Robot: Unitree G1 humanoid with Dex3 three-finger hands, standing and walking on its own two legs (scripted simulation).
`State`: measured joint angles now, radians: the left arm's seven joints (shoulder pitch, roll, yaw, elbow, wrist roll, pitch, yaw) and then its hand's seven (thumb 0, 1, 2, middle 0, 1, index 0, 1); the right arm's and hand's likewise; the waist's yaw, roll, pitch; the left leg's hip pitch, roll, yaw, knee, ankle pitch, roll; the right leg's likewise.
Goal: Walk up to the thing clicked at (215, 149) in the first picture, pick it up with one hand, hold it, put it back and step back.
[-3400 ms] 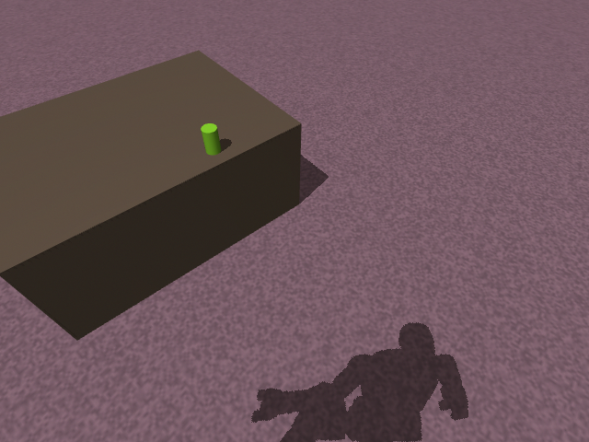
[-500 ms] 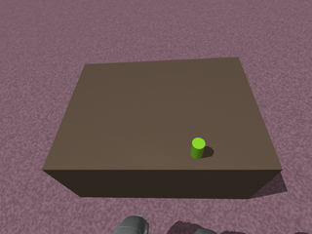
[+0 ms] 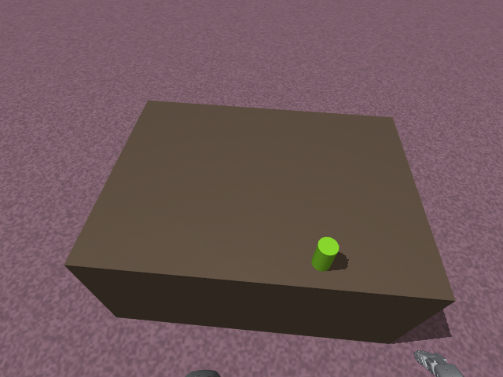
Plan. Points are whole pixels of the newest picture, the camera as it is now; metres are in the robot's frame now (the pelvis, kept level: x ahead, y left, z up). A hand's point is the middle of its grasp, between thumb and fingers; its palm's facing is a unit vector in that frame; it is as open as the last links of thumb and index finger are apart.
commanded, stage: walk up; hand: right
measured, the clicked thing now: (324, 254) +0.44 -0.18 -0.26
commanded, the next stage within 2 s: stand in 0.94 s
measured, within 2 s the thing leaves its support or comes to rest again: neither
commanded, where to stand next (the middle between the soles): +0.08 +0.00 m, yaw -5 degrees
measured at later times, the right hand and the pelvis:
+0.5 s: hand out of the picture +0.11 -0.26 -0.13, palm faces +0.00 +0.94 -0.34, open 7.4 cm; pelvis +0.02 +0.00 +0.02, yaw -1 degrees
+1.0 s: hand out of the picture +0.09 -0.26 -0.13, palm faces +0.04 +0.95 -0.32, open 7.4 cm; pelvis +0.02 +0.00 +0.03, yaw -2 degrees
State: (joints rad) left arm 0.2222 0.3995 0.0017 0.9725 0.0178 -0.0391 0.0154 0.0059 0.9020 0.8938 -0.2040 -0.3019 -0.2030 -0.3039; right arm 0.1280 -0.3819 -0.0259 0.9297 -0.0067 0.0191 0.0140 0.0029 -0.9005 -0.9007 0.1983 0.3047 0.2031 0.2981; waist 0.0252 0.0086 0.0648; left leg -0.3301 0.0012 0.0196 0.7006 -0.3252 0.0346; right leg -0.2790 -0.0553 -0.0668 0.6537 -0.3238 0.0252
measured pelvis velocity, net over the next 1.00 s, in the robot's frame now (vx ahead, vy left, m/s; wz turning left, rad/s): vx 0.02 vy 0.00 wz -0.04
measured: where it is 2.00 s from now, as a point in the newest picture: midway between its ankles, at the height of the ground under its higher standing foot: outside the picture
